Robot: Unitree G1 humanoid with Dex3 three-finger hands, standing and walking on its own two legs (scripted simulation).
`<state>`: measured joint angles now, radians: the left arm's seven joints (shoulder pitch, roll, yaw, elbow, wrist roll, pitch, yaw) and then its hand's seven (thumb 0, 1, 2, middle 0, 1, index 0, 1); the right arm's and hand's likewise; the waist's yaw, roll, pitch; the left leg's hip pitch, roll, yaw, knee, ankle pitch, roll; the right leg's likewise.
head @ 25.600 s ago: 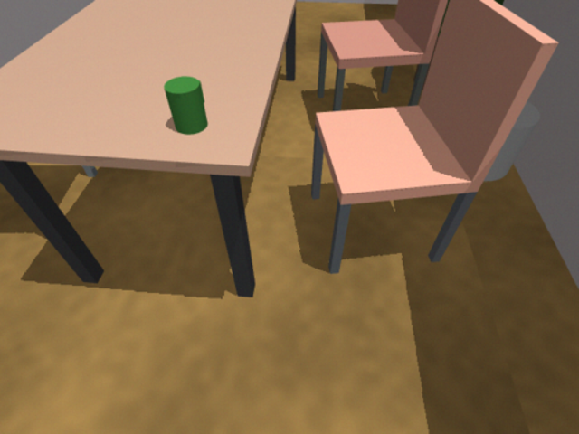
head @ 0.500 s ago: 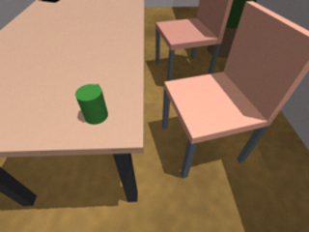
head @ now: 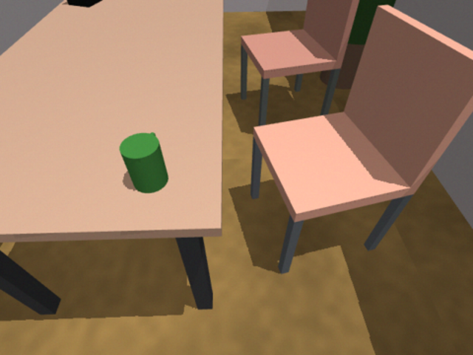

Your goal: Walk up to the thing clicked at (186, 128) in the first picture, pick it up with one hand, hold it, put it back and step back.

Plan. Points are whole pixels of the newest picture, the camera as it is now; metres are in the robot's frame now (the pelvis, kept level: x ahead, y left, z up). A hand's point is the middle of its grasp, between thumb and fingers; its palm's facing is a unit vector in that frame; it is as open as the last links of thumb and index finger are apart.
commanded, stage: home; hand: left
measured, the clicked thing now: (148, 158) +0.52 +0.20 +0.03
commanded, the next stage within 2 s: stand in 0.78 s
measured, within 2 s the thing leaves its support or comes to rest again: neither
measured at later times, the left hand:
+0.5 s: hand out of the picture +0.09 +0.26 -0.15, palm faces -0.04 -0.93 -0.36, open 17.6 cm
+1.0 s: hand out of the picture +0.09 +0.26 -0.16, palm faces -0.04 -0.93 -0.35, open 17.1 cm
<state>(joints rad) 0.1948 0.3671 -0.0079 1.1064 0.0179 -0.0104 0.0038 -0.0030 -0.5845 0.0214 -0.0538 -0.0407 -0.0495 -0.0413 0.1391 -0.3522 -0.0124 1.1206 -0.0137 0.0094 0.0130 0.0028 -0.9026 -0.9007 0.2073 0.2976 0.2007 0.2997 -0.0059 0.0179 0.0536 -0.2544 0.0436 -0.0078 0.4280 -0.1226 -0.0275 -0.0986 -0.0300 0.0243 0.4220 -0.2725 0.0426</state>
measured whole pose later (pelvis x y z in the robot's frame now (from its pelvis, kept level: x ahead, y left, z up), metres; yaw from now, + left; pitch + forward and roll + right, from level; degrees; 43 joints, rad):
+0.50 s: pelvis +0.02 +0.00 +0.00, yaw +0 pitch -3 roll +0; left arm 0.13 0.36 0.00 1.11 0.02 -0.01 0.00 0.00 -0.57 0.03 -0.06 -0.04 -0.05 -0.04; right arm 0.10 -0.35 0.00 1.13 -0.01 0.00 0.01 0.00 -0.90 -0.90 0.21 0.30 0.20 0.30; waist -0.01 0.01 0.06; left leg -0.21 0.04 0.00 0.40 -0.14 -0.02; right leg -0.05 -0.04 0.03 0.36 -0.27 0.05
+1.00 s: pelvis +0.03 +0.01 +0.00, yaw +0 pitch -2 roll +0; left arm 0.15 0.36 0.01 1.11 0.02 0.00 0.00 0.00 -0.51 0.10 -0.10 -0.11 -0.10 -0.11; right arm 0.11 -0.34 -0.01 1.14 -0.01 0.00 0.01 0.00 -0.90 -0.90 0.21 0.30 0.20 0.30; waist -0.01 0.00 0.07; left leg -0.21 0.03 0.01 0.38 -0.14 -0.02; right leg -0.04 -0.05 0.03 0.34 -0.26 0.05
